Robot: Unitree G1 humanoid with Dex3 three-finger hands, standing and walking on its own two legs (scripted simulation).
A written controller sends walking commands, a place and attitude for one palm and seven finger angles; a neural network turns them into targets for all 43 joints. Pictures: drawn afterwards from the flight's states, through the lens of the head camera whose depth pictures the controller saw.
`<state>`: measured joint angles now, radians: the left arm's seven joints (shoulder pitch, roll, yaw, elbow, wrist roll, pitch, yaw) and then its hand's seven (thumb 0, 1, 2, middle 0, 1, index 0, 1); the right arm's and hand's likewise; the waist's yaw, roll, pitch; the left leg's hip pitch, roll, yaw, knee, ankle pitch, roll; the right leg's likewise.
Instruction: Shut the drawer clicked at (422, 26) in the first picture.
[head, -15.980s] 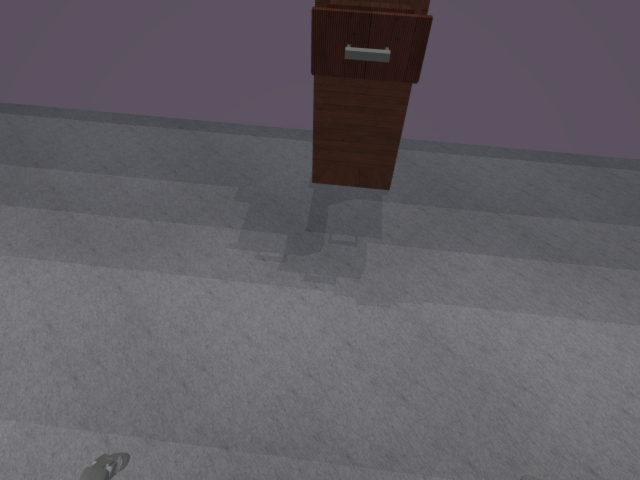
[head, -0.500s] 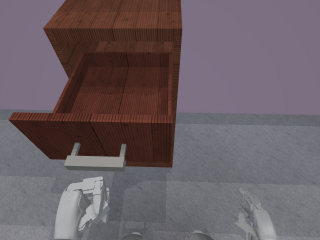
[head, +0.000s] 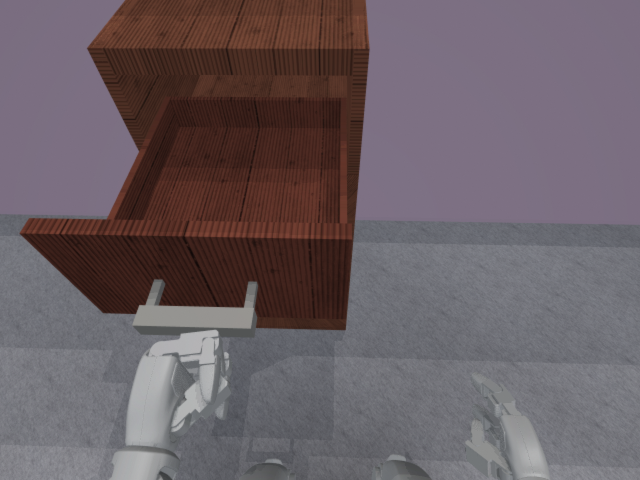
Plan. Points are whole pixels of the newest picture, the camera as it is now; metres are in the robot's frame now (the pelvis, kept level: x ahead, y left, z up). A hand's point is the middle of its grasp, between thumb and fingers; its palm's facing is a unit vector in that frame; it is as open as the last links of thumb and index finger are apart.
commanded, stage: push the drawer shut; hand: left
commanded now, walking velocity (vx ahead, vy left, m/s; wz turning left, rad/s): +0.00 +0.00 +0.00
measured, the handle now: (200, 304) +0.30 +0.15 +0.08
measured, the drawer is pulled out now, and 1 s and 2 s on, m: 0.28 0.18 0.06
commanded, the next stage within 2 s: none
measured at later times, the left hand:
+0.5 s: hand (232, 338) +0.26 +0.11 +0.08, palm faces -0.02 -1.00 -0.04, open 3.0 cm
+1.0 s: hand (245, 290) +0.32 +0.11 +0.08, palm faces -0.02 -1.00 -0.05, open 3.1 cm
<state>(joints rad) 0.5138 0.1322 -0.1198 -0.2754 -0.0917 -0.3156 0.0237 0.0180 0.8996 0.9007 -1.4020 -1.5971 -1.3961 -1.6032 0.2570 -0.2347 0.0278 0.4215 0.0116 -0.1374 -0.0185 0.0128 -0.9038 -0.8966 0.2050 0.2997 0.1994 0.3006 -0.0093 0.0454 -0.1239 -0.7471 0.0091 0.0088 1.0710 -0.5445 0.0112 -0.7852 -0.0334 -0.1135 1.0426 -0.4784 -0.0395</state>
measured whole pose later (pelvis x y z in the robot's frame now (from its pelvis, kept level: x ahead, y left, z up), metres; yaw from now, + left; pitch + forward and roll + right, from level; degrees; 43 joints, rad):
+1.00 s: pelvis +0.00 +0.00 +0.02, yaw +0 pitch +12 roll +0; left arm -0.04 0.13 -0.06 0.18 -0.10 -0.29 0.07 -0.02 0.91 0.95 -1.40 -1.60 -1.40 -1.60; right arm 0.23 -0.25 0.02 0.56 0.01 -0.09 -0.01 0.01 -0.91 -0.90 0.20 0.30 0.20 0.30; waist -0.02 0.03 -0.08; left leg -0.69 -0.01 0.02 0.95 -0.48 0.02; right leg -0.73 -0.04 -0.10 0.94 -0.42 -0.03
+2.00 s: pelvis -0.01 +0.00 +0.02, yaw -2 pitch +17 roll +0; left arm -0.63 0.22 0.21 0.87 -0.09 -0.41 0.00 0.00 0.84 0.90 -1.40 -1.60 -1.40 -1.60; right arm 0.32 -0.25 0.01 0.64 -0.01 -0.03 0.01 0.01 -0.91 -0.90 0.20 0.30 0.20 0.30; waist -0.10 0.02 -0.10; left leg -0.78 0.02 0.05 0.95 -0.46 0.02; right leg -0.83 -0.02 -0.07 0.92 -0.38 -0.03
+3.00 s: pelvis -0.04 +0.02 +0.00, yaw -1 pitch +23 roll -2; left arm -1.07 0.42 0.28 1.30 -0.01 -0.45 0.04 -0.04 0.67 1.02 -1.40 -1.60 -1.40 -1.60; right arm 0.39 -0.28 0.06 0.67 -0.05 -0.04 0.01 0.00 -0.91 -0.90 0.21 0.30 0.20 0.30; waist -0.23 0.03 -0.09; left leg -1.02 0.01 0.01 1.06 -0.44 0.04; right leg -1.03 -0.02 -0.11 0.97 -0.34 -0.02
